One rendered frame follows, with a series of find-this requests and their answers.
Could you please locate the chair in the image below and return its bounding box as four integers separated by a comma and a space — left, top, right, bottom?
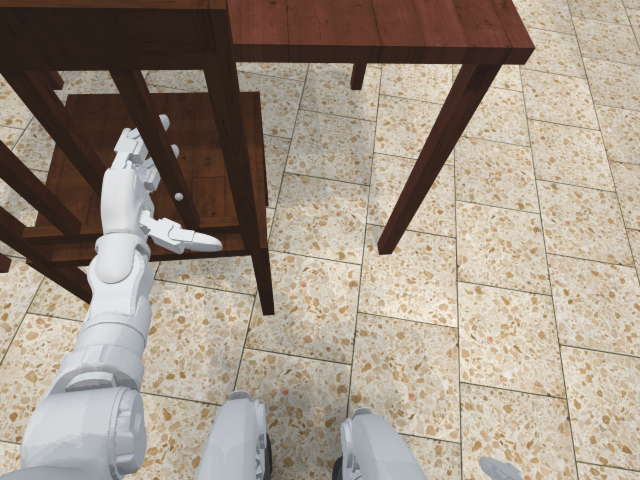
0, 0, 275, 316

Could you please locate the left robot forearm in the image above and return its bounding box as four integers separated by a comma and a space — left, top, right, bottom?
20, 232, 154, 469

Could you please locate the left robot thigh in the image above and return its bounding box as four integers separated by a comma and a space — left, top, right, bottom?
195, 398, 267, 480

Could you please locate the table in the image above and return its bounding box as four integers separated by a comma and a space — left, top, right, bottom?
0, 0, 535, 273

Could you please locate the right robot thigh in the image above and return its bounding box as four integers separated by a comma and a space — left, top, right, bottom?
340, 414, 428, 480

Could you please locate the robot left hand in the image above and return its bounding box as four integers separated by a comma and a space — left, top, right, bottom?
101, 114, 222, 254

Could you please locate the robot right hand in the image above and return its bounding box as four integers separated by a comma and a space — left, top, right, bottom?
480, 457, 524, 480

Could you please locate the robot thigh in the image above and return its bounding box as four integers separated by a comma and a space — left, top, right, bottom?
195, 398, 267, 480
340, 414, 428, 480

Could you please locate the robot left upper arm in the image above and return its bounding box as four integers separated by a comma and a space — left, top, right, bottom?
0, 386, 147, 480

